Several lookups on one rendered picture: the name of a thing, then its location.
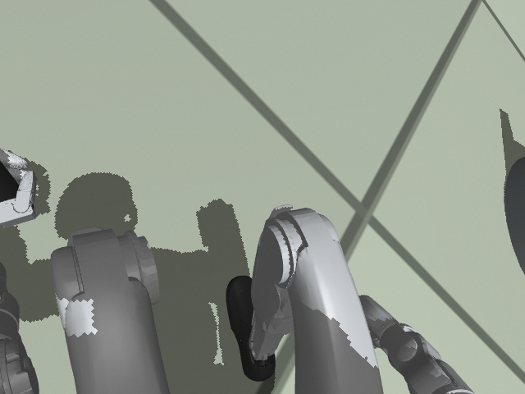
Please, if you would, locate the left robot hand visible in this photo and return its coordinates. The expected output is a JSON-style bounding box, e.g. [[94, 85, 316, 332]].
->
[[0, 149, 38, 228]]

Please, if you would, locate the right robot arm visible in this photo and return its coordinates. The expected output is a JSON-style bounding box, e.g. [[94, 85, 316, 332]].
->
[[379, 323, 475, 394]]

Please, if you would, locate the left robot arm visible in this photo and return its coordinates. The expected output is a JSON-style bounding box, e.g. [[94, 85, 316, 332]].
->
[[0, 263, 39, 394]]

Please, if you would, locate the right robot hand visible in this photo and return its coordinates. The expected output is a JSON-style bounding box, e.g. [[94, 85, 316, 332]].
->
[[359, 295, 399, 349]]

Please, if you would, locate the can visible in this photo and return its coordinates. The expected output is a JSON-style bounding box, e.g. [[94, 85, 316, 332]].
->
[[0, 161, 34, 208]]

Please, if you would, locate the right robot foot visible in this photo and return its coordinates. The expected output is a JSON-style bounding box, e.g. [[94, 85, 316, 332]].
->
[[226, 276, 276, 382]]

